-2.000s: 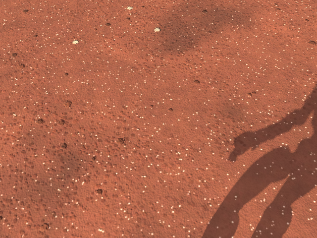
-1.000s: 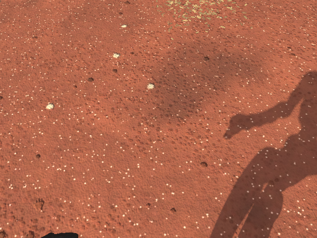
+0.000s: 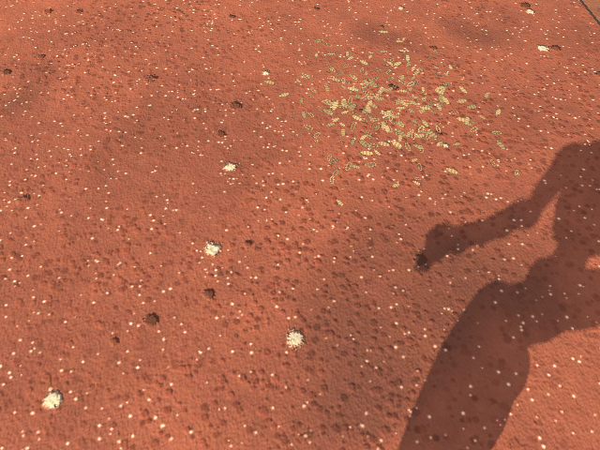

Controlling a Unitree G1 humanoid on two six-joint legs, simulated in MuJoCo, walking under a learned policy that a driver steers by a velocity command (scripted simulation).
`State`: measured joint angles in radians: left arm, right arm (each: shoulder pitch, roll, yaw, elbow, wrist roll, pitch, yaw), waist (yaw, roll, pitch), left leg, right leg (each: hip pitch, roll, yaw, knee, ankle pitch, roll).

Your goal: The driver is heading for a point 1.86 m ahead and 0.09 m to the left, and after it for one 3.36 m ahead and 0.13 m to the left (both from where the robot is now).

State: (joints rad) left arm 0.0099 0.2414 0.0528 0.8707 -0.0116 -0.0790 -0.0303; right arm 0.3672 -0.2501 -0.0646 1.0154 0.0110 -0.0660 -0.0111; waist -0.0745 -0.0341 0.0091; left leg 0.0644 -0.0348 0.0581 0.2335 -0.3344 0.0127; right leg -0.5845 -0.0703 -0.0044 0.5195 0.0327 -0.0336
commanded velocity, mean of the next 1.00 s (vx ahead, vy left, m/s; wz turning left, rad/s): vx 0.09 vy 0.00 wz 0.00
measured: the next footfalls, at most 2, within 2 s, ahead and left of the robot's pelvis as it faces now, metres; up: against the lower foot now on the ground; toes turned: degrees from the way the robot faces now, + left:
right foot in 0.04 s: +0.22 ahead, -0.12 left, +0.00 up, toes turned -3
left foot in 0.42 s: +0.22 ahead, +0.12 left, +0.00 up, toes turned +1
